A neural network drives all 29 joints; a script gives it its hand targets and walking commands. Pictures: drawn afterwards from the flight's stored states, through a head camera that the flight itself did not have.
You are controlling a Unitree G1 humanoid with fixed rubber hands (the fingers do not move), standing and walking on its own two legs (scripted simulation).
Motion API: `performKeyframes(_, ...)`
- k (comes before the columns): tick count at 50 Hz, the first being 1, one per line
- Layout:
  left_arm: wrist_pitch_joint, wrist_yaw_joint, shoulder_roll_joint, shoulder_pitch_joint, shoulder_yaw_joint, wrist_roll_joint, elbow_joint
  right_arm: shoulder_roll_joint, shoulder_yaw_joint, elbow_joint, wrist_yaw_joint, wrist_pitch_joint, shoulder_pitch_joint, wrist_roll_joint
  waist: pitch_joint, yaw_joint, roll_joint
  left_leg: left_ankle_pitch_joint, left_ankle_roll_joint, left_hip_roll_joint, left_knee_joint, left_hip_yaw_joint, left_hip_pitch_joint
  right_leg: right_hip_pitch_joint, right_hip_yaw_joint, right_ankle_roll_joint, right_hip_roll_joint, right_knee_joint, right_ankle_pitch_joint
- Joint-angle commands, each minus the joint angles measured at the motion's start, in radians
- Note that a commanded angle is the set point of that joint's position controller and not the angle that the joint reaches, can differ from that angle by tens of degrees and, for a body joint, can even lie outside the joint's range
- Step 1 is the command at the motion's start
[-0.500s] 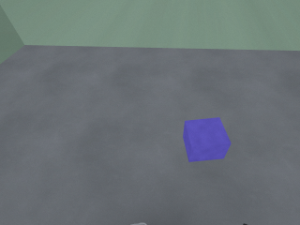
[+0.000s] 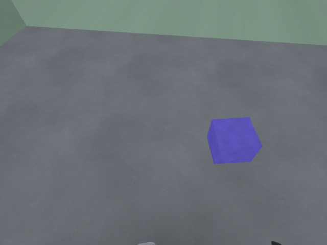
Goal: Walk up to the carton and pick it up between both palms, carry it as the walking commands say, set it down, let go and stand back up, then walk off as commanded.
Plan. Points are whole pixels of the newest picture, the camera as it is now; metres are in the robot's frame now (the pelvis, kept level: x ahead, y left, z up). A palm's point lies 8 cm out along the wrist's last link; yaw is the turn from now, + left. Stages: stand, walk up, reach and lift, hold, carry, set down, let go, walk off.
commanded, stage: walk off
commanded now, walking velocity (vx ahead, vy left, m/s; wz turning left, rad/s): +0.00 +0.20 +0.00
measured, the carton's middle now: (231, 140) +0.80 -0.40 -0.66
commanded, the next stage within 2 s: stand in 0.66 s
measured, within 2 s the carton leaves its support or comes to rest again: neither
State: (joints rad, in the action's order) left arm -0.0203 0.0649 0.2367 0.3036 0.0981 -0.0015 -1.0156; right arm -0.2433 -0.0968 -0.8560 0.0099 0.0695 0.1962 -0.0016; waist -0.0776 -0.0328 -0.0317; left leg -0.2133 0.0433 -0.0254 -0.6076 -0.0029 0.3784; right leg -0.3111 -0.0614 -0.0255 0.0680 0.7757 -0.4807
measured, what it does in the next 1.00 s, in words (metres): steps to the left: right foot, then left foot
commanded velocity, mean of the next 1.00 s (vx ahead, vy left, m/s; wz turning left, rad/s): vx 0.00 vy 0.13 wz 0.00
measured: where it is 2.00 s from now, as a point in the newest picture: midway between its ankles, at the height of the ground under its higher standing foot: outside the picture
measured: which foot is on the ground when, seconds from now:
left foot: down 0.00-0.46, up 0.48-0.82, down 0.84-1.00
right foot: up 0.00-0.44, down 0.46-0.84, up 0.86-1.00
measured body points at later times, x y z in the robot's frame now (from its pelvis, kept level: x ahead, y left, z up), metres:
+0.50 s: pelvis -0.06 +0.01 +0.00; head -0.05 -0.01 +0.45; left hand -0.06 +0.29 -0.13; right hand +0.04 -0.23 -0.15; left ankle +0.04 +0.09 -0.71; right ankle -0.09 -0.09 -0.73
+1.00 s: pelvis -0.07 +0.08 +0.01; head -0.04 +0.09 +0.46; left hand -0.08 +0.35 -0.14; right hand +0.03 -0.16 -0.13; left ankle -0.04 +0.15 -0.73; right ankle -0.12 -0.08 -0.69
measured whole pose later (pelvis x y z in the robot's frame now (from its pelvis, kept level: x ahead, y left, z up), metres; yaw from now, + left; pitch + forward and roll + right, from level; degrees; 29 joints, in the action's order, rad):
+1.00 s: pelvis -0.07 +0.08 +0.01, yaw +0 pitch +1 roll -2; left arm -0.02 0.03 0.22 0.32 0.10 0.00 -1.02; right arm -0.17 -0.10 -0.89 -0.04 0.02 0.20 0.00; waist -0.02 -0.03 -0.03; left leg -0.22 0.07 -0.04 -0.50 0.00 0.31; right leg -0.30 -0.05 -0.04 0.07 0.76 -0.46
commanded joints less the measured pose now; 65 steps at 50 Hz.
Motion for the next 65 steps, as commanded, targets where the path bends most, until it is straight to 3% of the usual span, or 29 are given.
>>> performKeyframes(1,-0.037,-0.010,0.091,-0.038,0.012,0.031,0.079,-0.121,0.003,0.044,-0.026,-0.020,0.033,0.052,0.066,0.042,-0.134,-0.076,0.111,0.220,0.387,-0.218,-0.121,-0.184,0.070,0.027,-0.056,0.445,-0.053)
performKeyframes(3,-0.033,-0.011,0.091,-0.002,0.013,0.039,0.067,-0.109,0.005,0.063,-0.032,-0.024,0.023,0.047,0.113,0.045,-0.106,0.067,0.106,0.200,0.355,-0.178,-0.204,-0.218,0.052,0.003,-0.059,0.473,-0.009)
performKeyframes(5,-0.030,-0.012,0.090,0.001,0.012,0.037,0.070,-0.105,0.004,0.053,-0.035,-0.028,0.051,0.049,0.127,0.054,-0.113,0.070,0.098,0.183,0.355,-0.180,-0.236,-0.217,0.034,-0.003,-0.057,0.432,0.003)
performKeyframes(10,-0.042,-0.006,0.074,-0.022,0.001,0.027,0.077,-0.090,-0.003,0.038,-0.043,-0.021,0.066,0.053,0.098,0.061,-0.132,-0.067,0.111,0.175,0.397,-0.223,-0.222,-0.183,-0.010,-0.010,-0.055,0.250,-0.030)
performKeyframes(13,-0.044,-0.001,0.058,0.025,-0.005,0.021,0.060,-0.091,-0.005,0.049,-0.042,-0.014,0.024,0.056,0.099,0.038,-0.130,-0.141,0.131,0.185,0.420,-0.208,-0.150,-0.094,-0.040,0.001,-0.056,0.144,-0.078)
performKeyframes(17,-0.043,0.008,0.052,0.112,-0.013,0.016,0.033,-0.084,-0.007,0.059,-0.038,-0.001,-0.004,0.060,0.087,0.022,-0.191,-0.220,0.129,0.191,0.430,-0.214,-0.055,0.030,-0.056,0.031,-0.061,-0.008,-0.118)
performKeyframes(19,-0.039,0.009,0.050,0.181,-0.014,0.014,0.005,-0.074,-0.008,0.062,-0.034,0.011,-0.034,0.057,0.070,-0.015,-0.204,-0.263,0.101,0.165,0.424,-0.202,0.030,0.131,-0.067,0.054,-0.053,-0.155,-0.026)
performKeyframes(20,-0.039,0.011,0.038,0.271,-0.012,0.017,-0.030,-0.086,-0.014,0.075,-0.033,0.016,-0.079,0.053,0.057,-0.066,-0.179,-0.289,0.064,0.140,0.399,-0.168,0.116,0.232,-0.085,0.074,-0.042,-0.266,0.062)
performKeyframes(21,-0.035,0.012,0.053,0.331,-0.008,0.027,-0.057,-0.077,-0.018,0.081,-0.031,0.020,-0.100,0.048,0.027,-0.096,-0.069,-0.318,0.017,0.077,0.282,-0.107,0.188,0.291,-0.050,0.083,-0.020,-0.381,0.074)
performKeyframes(22,-0.029,0.017,0.126,0.338,0.001,0.052,-0.056,-0.036,-0.016,0.090,-0.029,0.021,-0.089,0.042,-0.019,-0.097,0.230,-0.340,-0.018,-0.028,-0.028,-0.011,0.349,0.261,0.320,0.129,0.240,-0.573,-0.152)
performKeyframes(23,-0.028,0.025,0.206,0.190,0.003,0.062,-0.002,-0.044,-0.023,0.107,-0.030,0.015,-0.090,0.059,-0.133,-0.036,0.290,-0.270,-0.053,-0.058,-0.315,-0.064,0.390,-0.008,0.624,0.205,0.503,-0.711,-0.310)
performKeyframes(24,-0.028,0.032,0.209,0.096,0.007,0.059,0.026,-0.082,-0.027,0.102,-0.018,0.007,-0.073,0.062,-0.173,-0.026,0.172,-0.210,-0.052,-0.005,-0.453,-0.140,0.294,-0.147,0.576,0.249,0.504,-0.723,-0.268)
performKeyframes(25,-0.012,0.027,0.186,0.015,0.001,0.047,0.045,-0.089,-0.025,0.074,0.000,0.003,-0.023,0.056,-0.144,0.020,0.069,-0.157,-0.051,-0.006,-0.504,-0.148,0.194,-0.188,0.468,0.219,0.428,-0.682,-0.140)
performKeyframes(26,0.005,0.023,0.170,-0.030,-0.003,0.038,0.053,-0.072,-0.020,0.053,0.010,0.002,0.009,0.054,-0.121,0.053,0.032,-0.101,-0.053,-0.013,-0.551,-0.132,0.168,-0.159,0.375,0.183,0.356,-0.638,-0.016)
performKeyframes(29,0.024,0.009,0.144,-0.005,0.004,0.038,0.040,-0.035,-0.016,0.026,0.014,0.006,0.016,0.065,-0.067,0.031,0.099,-0.068,-0.062,-0.023,-0.563,-0.121,0.206,0.006,0.244,0.134,0.262,-0.551,0.248)
performKeyframes(34,0.035,0.001,0.125,0.124,0.010,0.054,-0.005,-0.027,-0.003,0.045,-0.004,0.000,-0.080,0.049,0.062,-0.040,0.189,-0.175,-0.088,0.015,-0.313,-0.070,0.260,0.369,0.223,0.165,0.283,-0.375,0.886)
performKeyframes(37,0.034,-0.008,0.140,0.042,0.015,0.062,0.023,-0.023,0.011,0.064,-0.009,-0.018,-0.107,0.030,0.110,-0.035,0.269,-0.240,-0.084,0.062,-0.046,-0.022,0.065,0.279,0.182,0.158,0.252,-0.349,0.820)
performKeyframes(39,0.024,-0.015,0.144,-0.003,0.014,0.056,0.033,-0.018,0.014,0.033,-0.015,-0.028,-0.046,0.029,0.101,-0.010,0.259,-0.116,-0.072,0.036,0.194,0.027,-0.127,0.160,0.162,0.120,0.208,-0.325,0.667)
performKeyframes(40,0.020,-0.020,0.134,0.000,0.010,0.048,0.027,-0.032,0.009,-0.005,-0.023,-0.038,0.045,0.034,0.117,0.026,0.174,0.085,-0.066,0.044,0.326,0.038,-0.278,0.093,0.140,0.079,0.182,-0.285,0.552)
performKeyframes(41,0.021,-0.027,0.083,0.068,-0.003,0.042,0.022,-0.110,-0.008,-0.035,-0.034,-0.054,0.124,0.049,0.187,0.023,-0.011,0.245,-0.057,0.181,0.315,-0.103,-0.414,0.028,0.078,0.036,0.108,-0.177,0.344)
performKeyframes(42,0.017,-0.034,0.008,0.097,-0.023,0.030,0.029,-0.151,-0.004,-0.029,-0.038,-0.063,0.115,0.054,0.211,0.009,-0.228,0.456,0.004,0.365,0.320,-0.362,-0.480,-0.122,0.015,-0.006,0.004,-0.041,-0.090)
performKeyframes(43,-0.005,-0.032,0.008,0.070,-0.021,0.026,0.015,-0.104,0.014,-0.025,-0.042,-0.063,0.096,0.035,0.166,0.021,-0.133,0.311,0.036,0.330,0.359,-0.312,-0.309,-0.050,0.069,-0.001,-0.011,0.032,-0.113)
performKeyframes(45,-0.019,-0.047,0.037,0.037,-0.013,0.020,0.025,-0.050,0.025,-0.036,-0.050,-0.067,0.070,0.042,0.097,0.015,-0.100,0.107,0.042,0.278,0.375,-0.263,-0.239,-0.054,0.100,0.003,-0.024,0.089,-0.050)
performKeyframes(49,-0.019,-0.049,0.007,0.037,-0.017,0.031,0.010,-0.055,0.021,-0.051,-0.062,-0.078,0.091,0.032,0.118,0.027,-0.060,0.298,0.025,0.248,0.360,-0.218,-0.324,-0.083,0.090,-0.024,-0.032,0.072,0.001)
performKeyframes(53,-0.026,-0.039,-0.007,0.019,-0.021,0.020,0.014,-0.046,0.015,-0.058,-0.063,-0.081,0.090,0.034,0.115,0.038,-0.092,0.247,0.047,0.233,0.369,-0.219,-0.337,-0.071,0.072,-0.026,-0.040,-0.020,0.003)
performKeyframes(59,-0.023,-0.036,-0.029,0.019,-0.030,0.018,0.019,-0.033,0.008,-0.050,-0.057,-0.068,0.032,0.037,0.048,0.039,-0.103,-0.142,0.108,0.216,0.411,-0.228,-0.176,0.003,0.041,-0.009,-0.053,-0.180,0.005)
performKeyframes(63,-0.007,-0.029,-0.037,0.157,-0.030,0.027,-0.032,-0.033,-0.008,-0.045,-0.050,-0.050,0.011,0.022,0.040,-0.001,-0.057,-0.251,0.048,0.157,0.366,-0.169,-0.069,0.179,0.015,0.012,-0.039,-0.451,0.274)
performKeyframes(64,0.000,-0.027,-0.007,0.147,-0.025,0.037,-0.028,-0.014,-0.010,-0.038,-0.046,-0.050,0.014,0.015,0.029,0.011,0.019,-0.209,0.022,0.120,0.321,-0.137,-0.052,0.169,0.096,0.023,0.016,-0.491,0.258)
performKeyframes(65,0.007,-0.024,0.029,0.126,-0.019,0.043,-0.016,0.003,-0.009,-0.037,-0.039,-0.049,0.032,0.008,0.016,0.032,0.083,-0.152,-0.003,0.082,0.279,-0.105,-0.088,0.084,0.198,0.048,0.082,-0.553,0.119)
